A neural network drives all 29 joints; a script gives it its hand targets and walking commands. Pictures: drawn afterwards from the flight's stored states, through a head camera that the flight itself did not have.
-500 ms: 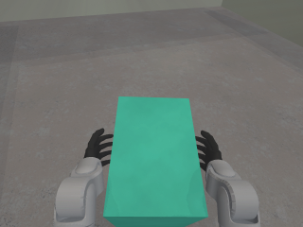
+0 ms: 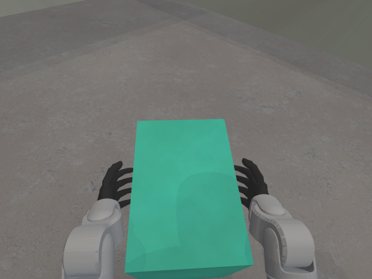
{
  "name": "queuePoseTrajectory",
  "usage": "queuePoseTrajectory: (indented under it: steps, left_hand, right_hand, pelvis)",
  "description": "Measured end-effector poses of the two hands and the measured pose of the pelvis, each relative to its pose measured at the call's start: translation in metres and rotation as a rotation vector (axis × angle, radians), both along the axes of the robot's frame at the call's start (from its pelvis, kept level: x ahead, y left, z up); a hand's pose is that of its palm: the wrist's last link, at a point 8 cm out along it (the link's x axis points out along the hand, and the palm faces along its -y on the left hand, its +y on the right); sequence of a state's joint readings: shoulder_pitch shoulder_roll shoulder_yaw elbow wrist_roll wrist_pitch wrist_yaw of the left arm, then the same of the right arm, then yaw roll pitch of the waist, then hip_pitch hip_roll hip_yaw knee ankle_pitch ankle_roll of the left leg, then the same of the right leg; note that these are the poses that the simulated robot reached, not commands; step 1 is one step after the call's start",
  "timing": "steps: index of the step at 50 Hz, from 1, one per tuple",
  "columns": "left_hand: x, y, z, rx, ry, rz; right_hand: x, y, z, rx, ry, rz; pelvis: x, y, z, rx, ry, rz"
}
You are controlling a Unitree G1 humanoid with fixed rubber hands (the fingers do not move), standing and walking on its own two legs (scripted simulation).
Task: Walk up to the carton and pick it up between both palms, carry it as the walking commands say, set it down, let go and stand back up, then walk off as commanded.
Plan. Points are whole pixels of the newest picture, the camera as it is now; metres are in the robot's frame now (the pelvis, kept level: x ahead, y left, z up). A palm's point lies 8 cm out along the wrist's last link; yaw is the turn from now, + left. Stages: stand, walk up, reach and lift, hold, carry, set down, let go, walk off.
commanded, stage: carry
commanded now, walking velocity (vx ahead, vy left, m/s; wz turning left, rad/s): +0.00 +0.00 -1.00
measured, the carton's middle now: (182, 203) +0.28 +0.01 +0.02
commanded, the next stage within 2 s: none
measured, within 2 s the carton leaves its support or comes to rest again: neither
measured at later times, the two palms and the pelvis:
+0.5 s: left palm (241, 204) +0.26 -0.10 +0.06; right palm out of the picture +0.11 -0.33 +0.06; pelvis -0.03 -0.07 -0.01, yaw -31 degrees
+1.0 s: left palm (316, 216) +0.22 -0.22 +0.10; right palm out of the picture -0.02 -0.34 +0.12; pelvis -0.02 -0.07 +0.02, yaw -62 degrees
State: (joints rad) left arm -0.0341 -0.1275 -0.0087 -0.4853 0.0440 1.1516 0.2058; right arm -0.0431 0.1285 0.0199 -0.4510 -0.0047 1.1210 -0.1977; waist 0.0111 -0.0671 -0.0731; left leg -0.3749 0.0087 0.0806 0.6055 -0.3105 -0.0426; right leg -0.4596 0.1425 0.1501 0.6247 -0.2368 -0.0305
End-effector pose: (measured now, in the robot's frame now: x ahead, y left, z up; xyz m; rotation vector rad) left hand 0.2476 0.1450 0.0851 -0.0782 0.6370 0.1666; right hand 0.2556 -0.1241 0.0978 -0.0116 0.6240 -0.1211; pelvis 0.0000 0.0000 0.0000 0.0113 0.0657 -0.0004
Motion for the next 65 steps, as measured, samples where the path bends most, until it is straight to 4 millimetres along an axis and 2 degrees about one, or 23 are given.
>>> queuePoseTrajectory:
  steps: [3, 6, 12, 16, 19, 22, 24, 27, 33, 40, 43, 47, 52, 57, 62, 65]
  left_hand:
    - [0.005, -0.013, 0.009, 0.0, 0.004, -0.067]
    - [0.014, -0.036, 0.018, -0.004, 0.004, -0.154]
    - [0.033, -0.107, 0.025, 0.003, -0.008, -0.345]
    - [0.036, -0.166, 0.019, 0.02, -0.015, -0.453]
    - [0.033, -0.209, 0.003, 0.046, -0.019, -0.52]
    - [0.023, -0.234, -0.014, 0.089, 0.049, -0.577]
    - [0.016, -0.245, -0.02, 0.1, 0.074, -0.604]
    - [0.009, -0.257, -0.019, 0.088, 0.063, -0.634]
    - [0.004, -0.275, -0.004, 0.05, 0.005, -0.697]
    - [0.005, -0.292, 0.008, -0.002, -0.013, -0.805]
    - [0.001, -0.305, 0.014, -0.003, -0.005, -0.88]
    - [-0.011, -0.338, 0.019, -0.009, 0.011, -1.014]
    - [-0.04, -0.389, 0.017, -0.014, 0.025, -1.186]
    - [-0.085, -0.435, 0.012, -0.007, 0.013, -1.32]
    - [-0.136, -0.473, -0.005, 0.034, -0.023, -1.412]
    - [-0.159, -0.478, -0.019, 0.105, 0.017, -1.462]
  right_hand:
    - [-0.014, -0.013, 0.008, -0.005, 0.004, -0.064]
    - [-0.03, -0.034, 0.015, -0.013, 0.005, -0.149]
    - [-0.062, -0.093, 0.019, -0.004, -0.007, -0.341]
    - [-0.087, -0.141, 0.007, 0.016, -0.013, -0.451]
    - [-0.105, -0.177, -0.014, 0.041, -0.019, -0.518]
    - [-0.125, -0.195, -0.034, 0.085, 0.05, -0.575]
    - [-0.138, -0.202, -0.039, 0.097, 0.074, -0.603]
    - [-0.151, -0.21, -0.036, 0.09, 0.063, -0.636]
    - [-0.17, -0.218, -0.015, 0.054, 0.004, -0.7]
    - [-0.192, -0.215, 0.007, -0.008, -0.009, -0.802]
    - [-0.21, -0.213, 0.013, -0.011, -0.001, -0.875]
    - [-0.245, -0.215, 0.018, -0.019, 0.017, -1.007]
    - [-0.296, -0.225, 0.018, -0.019, 0.03, -1.182]
    - [-0.353, -0.237, 0.01, -0.007, 0.015, -1.319]
    - [-0.409, -0.253, -0.018, 0.031, -0.021, -1.411]
    - [-0.434, -0.247, -0.035, 0.1, 0.022, -1.461]
  pelvis:
    - [0.0, 0.002, 0.007, -0.027, -0.008, -0.084]
    - [0.0, 0.0, 0.013, -0.05, -0.015, -0.159]
    - [-0.004, -0.018, 0.014, -0.077, -0.008, -0.306]
    - [-0.009, -0.042, 0.004, -0.065, 0.001, -0.393]
    - [-0.014, -0.063, -0.013, -0.052, 0.008, -0.438]
    - [-0.022, -0.07, -0.012, -0.026, 0.005, -0.482]
    - [-0.026, -0.073, -0.009, -0.017, 0.005, -0.519]
    - [-0.031, -0.077, -0.006, -0.009, 0.006, -0.574]
    - [-0.03, -0.08, 0.0, -0.001, 0.007, -0.673]
    - [-0.02, -0.073, 0.004, 0.0, -0.001, -0.804]
    - [-0.017, -0.068, 0.009, -0.024, 0.001, -0.894]
    - [-0.017, -0.066, 0.015, -0.053, 0.002, -1.005]
    - [-0.025, -0.069, 0.017, -0.078, 0.021, -1.131]
    - [-0.045, -0.081, 0.01, -0.066, 0.035, -1.244]
    - [-0.073, -0.097, -0.014, -0.044, 0.038, -1.327]
    - [-0.082, -0.095, -0.011, -0.021, 0.027, -1.377]
